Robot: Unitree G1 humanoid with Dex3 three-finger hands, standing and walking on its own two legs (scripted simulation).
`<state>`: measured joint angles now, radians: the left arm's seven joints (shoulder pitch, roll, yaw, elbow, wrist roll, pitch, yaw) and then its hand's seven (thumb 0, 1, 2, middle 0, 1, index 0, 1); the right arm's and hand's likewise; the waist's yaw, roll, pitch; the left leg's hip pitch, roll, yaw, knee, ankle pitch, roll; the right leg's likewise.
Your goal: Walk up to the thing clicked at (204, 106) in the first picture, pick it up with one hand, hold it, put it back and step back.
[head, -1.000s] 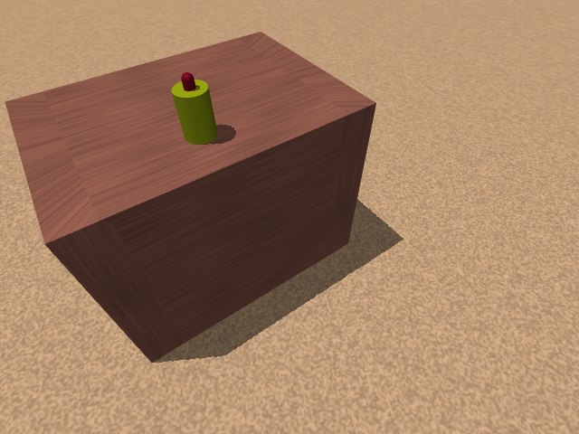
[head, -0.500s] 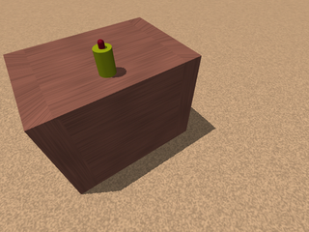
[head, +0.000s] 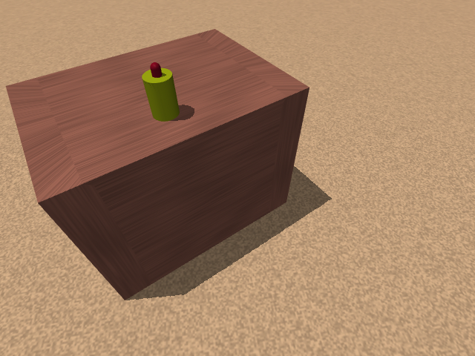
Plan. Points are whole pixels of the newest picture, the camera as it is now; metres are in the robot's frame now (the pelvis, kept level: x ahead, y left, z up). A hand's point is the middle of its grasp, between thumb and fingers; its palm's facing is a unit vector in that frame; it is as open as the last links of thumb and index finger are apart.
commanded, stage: stand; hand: right
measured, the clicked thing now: (160, 89) +0.84 +0.26 +0.00
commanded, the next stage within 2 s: walk up in 0.12 s
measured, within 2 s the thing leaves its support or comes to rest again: neither
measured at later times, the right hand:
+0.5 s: hand (349, 340) +0.19 -0.20 -0.15, palm faces -0.21 +0.87 -0.44, open 7.4 cm
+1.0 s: hand (285, 231) +0.43 -0.10 -0.16, palm faces -0.50 +0.78 -0.36, open 7.4 cm
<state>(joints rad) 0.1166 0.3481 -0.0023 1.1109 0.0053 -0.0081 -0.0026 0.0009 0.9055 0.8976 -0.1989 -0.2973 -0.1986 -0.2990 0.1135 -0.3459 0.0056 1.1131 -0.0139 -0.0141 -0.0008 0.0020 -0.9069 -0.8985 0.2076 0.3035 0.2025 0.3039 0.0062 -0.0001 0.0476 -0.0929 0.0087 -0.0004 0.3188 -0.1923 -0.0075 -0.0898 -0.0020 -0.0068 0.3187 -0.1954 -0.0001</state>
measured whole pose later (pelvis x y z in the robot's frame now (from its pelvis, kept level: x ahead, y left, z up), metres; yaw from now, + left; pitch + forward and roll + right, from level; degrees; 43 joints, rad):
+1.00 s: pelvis +0.24 +0.11 -0.02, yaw +27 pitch -2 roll +0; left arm 0.36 0.39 0.06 0.82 0.03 -0.08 -0.05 0.00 0.90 0.90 -0.20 -0.30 -0.20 -0.30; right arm 0.32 -0.43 -0.06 0.81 -0.02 -0.04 0.04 0.00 -0.91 -0.90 0.21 0.30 0.20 0.30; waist 0.06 0.06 0.06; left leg -0.47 0.02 -0.04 0.99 -0.37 0.02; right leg -0.23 -0.05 -0.15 0.54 -0.27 -0.03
